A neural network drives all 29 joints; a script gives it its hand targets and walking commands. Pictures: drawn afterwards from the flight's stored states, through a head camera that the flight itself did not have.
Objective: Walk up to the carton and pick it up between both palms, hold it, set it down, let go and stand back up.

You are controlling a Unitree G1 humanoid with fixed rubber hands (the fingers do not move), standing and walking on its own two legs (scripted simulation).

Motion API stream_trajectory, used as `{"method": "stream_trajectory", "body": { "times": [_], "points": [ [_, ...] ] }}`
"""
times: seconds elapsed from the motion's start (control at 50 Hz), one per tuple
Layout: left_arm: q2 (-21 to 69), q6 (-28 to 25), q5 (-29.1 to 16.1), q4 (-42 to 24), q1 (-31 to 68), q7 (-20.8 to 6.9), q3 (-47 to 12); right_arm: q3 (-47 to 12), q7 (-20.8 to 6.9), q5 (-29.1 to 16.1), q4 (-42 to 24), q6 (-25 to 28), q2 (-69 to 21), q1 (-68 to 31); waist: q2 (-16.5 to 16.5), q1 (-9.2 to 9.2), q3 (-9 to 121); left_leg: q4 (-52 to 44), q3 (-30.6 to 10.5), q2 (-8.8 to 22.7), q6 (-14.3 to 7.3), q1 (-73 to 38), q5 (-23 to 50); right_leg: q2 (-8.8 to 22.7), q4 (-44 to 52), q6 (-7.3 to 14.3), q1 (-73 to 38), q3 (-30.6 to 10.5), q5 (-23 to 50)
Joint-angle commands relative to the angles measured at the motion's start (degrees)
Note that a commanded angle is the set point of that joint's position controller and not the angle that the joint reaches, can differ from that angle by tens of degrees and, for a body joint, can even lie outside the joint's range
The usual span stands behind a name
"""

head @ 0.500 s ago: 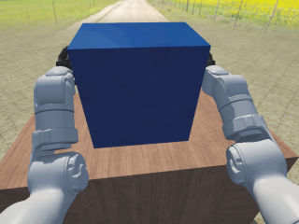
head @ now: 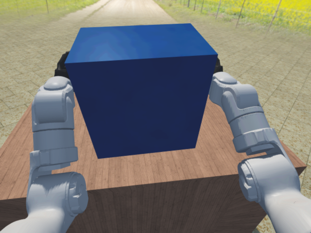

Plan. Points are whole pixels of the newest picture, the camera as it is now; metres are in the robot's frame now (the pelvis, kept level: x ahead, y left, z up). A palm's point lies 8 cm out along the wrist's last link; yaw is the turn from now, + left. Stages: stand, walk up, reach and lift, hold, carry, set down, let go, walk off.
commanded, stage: hold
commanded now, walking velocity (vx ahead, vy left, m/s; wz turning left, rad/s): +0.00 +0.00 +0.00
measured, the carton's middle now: (142, 93) +0.37 +0.00 +0.25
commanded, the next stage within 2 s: none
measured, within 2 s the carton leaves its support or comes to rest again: neither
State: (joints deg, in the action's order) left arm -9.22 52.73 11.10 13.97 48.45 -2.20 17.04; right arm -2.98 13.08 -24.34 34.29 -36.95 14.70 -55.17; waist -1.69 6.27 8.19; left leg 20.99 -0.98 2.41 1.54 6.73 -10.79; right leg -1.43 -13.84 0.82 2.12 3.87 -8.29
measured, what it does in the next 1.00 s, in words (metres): stands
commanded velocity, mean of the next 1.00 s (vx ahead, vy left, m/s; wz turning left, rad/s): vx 0.00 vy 0.00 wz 0.00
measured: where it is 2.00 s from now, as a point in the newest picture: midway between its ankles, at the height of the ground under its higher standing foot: outside the picture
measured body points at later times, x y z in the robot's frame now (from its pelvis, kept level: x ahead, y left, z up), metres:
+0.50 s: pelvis -0.02 -0.01 +0.00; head -0.10 +0.01 +0.44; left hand +0.37 +0.18 +0.31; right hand +0.37 -0.17 +0.31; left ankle +0.01 +0.13 -0.75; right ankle -0.01 -0.11 -0.75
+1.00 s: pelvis -0.02 +0.00 +0.00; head -0.11 +0.02 +0.44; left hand +0.37 +0.17 +0.30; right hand +0.36 -0.18 +0.29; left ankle +0.01 +0.13 -0.75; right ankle -0.01 -0.11 -0.75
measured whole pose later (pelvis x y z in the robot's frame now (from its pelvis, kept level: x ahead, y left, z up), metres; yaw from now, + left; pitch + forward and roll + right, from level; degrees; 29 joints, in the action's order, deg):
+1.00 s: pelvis -0.02 +0.00 +0.00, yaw -2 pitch -2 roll -1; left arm -7.6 52.2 11.4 21.0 52.8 -0.3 19.2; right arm -0.6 11.1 -21.5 40.2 -38.2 14.7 -57.7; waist 0.1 3.2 10.9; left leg 20.0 1.3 2.4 0.7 8.8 -8.9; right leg -1.3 -15.3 0.7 6.2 1.5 -6.9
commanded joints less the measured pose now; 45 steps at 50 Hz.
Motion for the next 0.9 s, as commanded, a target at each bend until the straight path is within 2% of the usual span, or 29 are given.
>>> {"method": "stream_trajectory", "body": {
  "times": [0.0,0.02,0.04,0.08,0.14,0.16,0.18,0.22,0.24,0.3,0.36,0.38,0.44,0.46,0.48,0.5,0.56,0.62,0.7,0.78,0.88],
  "points": [
    [30.2,-3.5,-12.3,-16.3,42.8,-8.0,-22.2,-12.2,-10.1,-9.4,-21.9,1.8,-31.4,-46.8,6.8,-0.87,22.0,0.5,-0.6,-4.0,2.7,-8.8,27.3,-3.6,-2.2,-1.5,-6.5,-2.9,20.5],
    [30.5,-3.3,-12.2,-16.2,43.2,-8.0,-22.3,-11.8,-10.3,-8.9,-21.0,1.6,-31.4,-46.5,6.8,-0.82,21.9,-0.3,-0.5,-3.9,2.6,-8.2,24.9,-3.4,-2.0,-1.2,-6.3,-3.0,17.8],
    [30.1,-3.0,-11.8,-15.4,42.9,-8.0,-21.7,-12.6,-10.4,-8.7,-22.1,1.8,-32.1,-47.9,5.4,-2.07,22.2,-0.2,-0.3,-4.1,1.8,-7.7,24.4,-3.3,-1.9,-1.5,-6.6,-3.1,17.9],
    [30.2,-2.5,-10.6,-10.9,42.5,-8.3,-20.5,-11.3,-10.6,-7.0,-19.3,1.4,-31.7,-49.2,4.6,-2.44,18.8,-1.8,0.1,-3.8,0.9,-6.1,18.5,-3.0,-0.8,-1.2,-4.9,-3.5,12.7],
    [30.4,-2.9,-10.5,-8.4,42.6,-8.4,-20.3,-11.6,-10.5,-6.0,-20.2,2.1,-33.8,-51.7,2.5,-3.01,19.4,-2.4,0.5,-4.2,-0.5,-4.0,14.6,-2.5,-0.8,-1.7,-5.3,-4.0,12.1],
    [30.1,-2.9,-10.0,-5.0,43.1,-8.7,-19.2,-10.6,-10.6,-4.9,-18.9,2.1,-34.1,-53.4,1.1,-3.12,17.2,-3.2,0.7,-4.1,-1.3,-2.6,11.4,-2.6,-0.4,-1.7,-4.0,-3.9,9.4],
    [30.9,-3.2,-10.5,-4.3,43.5,-8.9,-19.7,-10.3,-10.6,-4.4,-19.0,2.4,-34.3,-54.0,0.7,-2.9,18.1,-3.6,0.7,-3.9,-1.6,-2.4,10.2,-2.7,-0.4,-1.5,-4.2,-4.0,8.8],
    [31.0,-3.7,-10.8,-3.0,45.5,-9.3,-19.4,-9.4,-10.7,-3.6,-17.1,2.4,-34.7,-54.3,1.1,-2.83,18.5,-4.2,1.0,-3.8,-1.8,-0.6,7.9,-2.4,-0.2,-1.2,-4.3,-4.4,6.7],
    [30.7,-3.8,-10.6,-0.2,45.5,-9.5,-18.3,-8.6,-10.7,-2.9,-15.0,2.3,-34.4,-54.8,0.7,-2.52,17.1,-4.7,1.2,-3.9,-2.2,0.0,5.5,-2.0,0.4,-1.2,-3.2,-4.7,4.7],
    [30.2,-4.8,-10.7,3.0,48.3,-10.0,-17.0,-7.4,-11.1,-2.0,-12.8,2.7,-35.2,-57.0,0.9,-3.07,18.4,-5.5,1.3,-4.0,-2.9,1.8,1.9,-1.6,0.9,-1.2,-2.5,-5.1,0.3],
    [29.9,-6.0,-11.7,4.1,49.9,-9.7,-16.4,-6.9,-11.0,-1.7,-11.9,3.5,-36.9,-58.1,0.9,-2.75,20.8,-4.5,1.2,-4.2,-3.1,1.7,3.7,-1.4,0.5,-1.6,-3.7,-5.2,3.4],
    [29.9,-6.0,-11.4,5.6,49.1,-9.7,-16.5,-6.5,-10.8,-1.8,-10.9,3.5,-36.0,-57.5,1.9,-2.54,20.3,-4.3,1.0,-4.2,-2.7,1.3,4.6,-1.4,0.3,-1.4,-3.8,-5.5,4.9],
    [30.1,-6.6,-11.5,5.9,50.4,-10.0,-16.1,-5.4,-10.4,-1.7,-7.9,3.3,-35.5,-55.9,3.0,-1.67,20.3,-4.8,0.8,-4.3,-2.0,2.4,3.9,-1.2,0.0,-1.4,-4.6,-5.5,4.7],
    [29.1,-6.2,-10.5,9.6,48.7,-10.2,-14.4,-4.9,-10.5,-1.4,-5.5,3.0,-34.0,-55.8,2.7,-1.99,17.1,-5.2,1.1,-4.3,-2.1,2.9,3.6,-1.1,0.4,-1.2,-3.7,-5.5,4.0],
    [31.5,-5.9,-10.8,5.1,43.8,-10.5,-16.5,-8.1,-10.0,-3.9,-8.6,2.2,-33.4,-50.5,3.5,-0.37,22.6,-3.8,0.8,-4.0,-1.3,0.1,7.2,-0.9,-0.2,-1.2,-8.2,-6.3,11.0],
    [30.6,-5.7,-10.8,4.0,44.2,-10.8,-16.8,-8.4,-9.4,-4.9,-10.0,1.6,-33.1,-50.8,4.5,-0.65,22.1,-3.3,0.5,-4.5,-0.6,-0.1,8.6,-1.0,-0.4,-1.7,-8.7,-5.9,13.6],
    [30.4,-5.6,-11.8,1.3,45.3,-11.0,-18.0,-8.1,-8.6,-6.5,-12.6,1.3,-32.5,-51.3,5.3,0.54,22.3,-2.4,0.4,-4.8,0.5,-0.9,12.8,-1.5,-1.4,-2.2,-8.5,-5.1,17.0],
    [31.6,-5.9,-13.0,-2.7,47.5,-10.3,-19.2,-7.8,-9.0,-7.0,-14.6,1.4,-33.2,-51.7,6.0,0.29,20.9,-2.2,-0.1,-4.6,0.9,-1.6,14.1,-2.1,-1.3,-2.0,-6.2,-4.5,14.8],
    [33.6,-6.2,-14.4,-6.0,49.7,-8.2,-21.1,-8.9,-10.0,-8.1,-16.8,1.4,-34.8,-53.2,7.1,-1.11,21.5,-1.8,-0.6,-4.0,1.3,-2.3,15.7,-3.1,-1.6,-1.6,-4.1,-4.2,12.8],
    [33.5,-5.2,-13.0,-4.2,47.6,-7.0,-20.3,-10.0,-10.8,-7.8,-15.3,1.2,-34.5,-53.2,5.9,-2.71,20.8,-2.6,-0.4,-3.4,0.5,-1.4,13.1,-3.4,-1.4,-1.1,-3.9,-4.5,10.3],
    [32.9,-4.2,-11.6,-0.8,45.6,-7.3,-18.6,-9.5,-11.6,-6.3,-13.0,1.2,-34.0,-53.8,3.5,-3.58,19.9,-4.7,0.2,-3.0,-1.0,1.2,6.9,-3.1,-0.8,-0.7,-4.4,-5.3,6.4]
  ]
}}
